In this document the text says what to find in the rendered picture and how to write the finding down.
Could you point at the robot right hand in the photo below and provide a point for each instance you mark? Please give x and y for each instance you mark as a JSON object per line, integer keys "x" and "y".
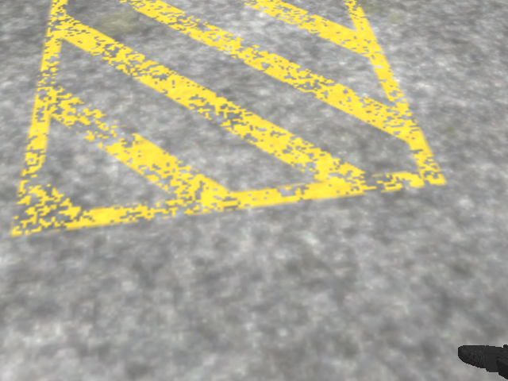
{"x": 494, "y": 359}

